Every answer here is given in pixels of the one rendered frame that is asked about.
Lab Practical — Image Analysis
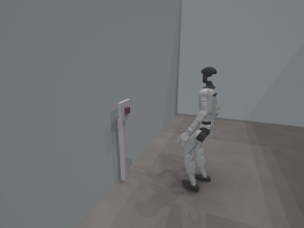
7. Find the humanoid robot head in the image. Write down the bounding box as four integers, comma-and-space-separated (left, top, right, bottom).
201, 66, 217, 89

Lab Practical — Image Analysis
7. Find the panel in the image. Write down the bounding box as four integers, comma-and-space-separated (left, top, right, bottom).
118, 99, 131, 181

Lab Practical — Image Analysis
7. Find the right robot upper arm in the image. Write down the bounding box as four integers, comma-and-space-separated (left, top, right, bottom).
215, 88, 220, 111

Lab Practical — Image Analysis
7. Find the robot right hand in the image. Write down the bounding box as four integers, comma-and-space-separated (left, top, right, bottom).
209, 124, 215, 138

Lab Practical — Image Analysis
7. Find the robot left hand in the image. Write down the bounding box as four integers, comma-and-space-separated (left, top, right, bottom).
176, 132, 190, 148

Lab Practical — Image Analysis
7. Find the robot left forearm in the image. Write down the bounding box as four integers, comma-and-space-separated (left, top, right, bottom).
186, 111, 205, 135

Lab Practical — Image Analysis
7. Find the robot right foot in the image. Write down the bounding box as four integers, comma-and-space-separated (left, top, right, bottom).
195, 174, 211, 182

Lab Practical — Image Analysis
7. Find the button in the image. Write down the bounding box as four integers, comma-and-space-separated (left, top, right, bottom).
124, 106, 130, 115

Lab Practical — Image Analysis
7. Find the robot right forearm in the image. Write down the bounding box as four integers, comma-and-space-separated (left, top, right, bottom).
211, 109, 220, 125

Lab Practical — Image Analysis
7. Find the left robot upper arm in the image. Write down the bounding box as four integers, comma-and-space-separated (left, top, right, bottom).
199, 88, 209, 118

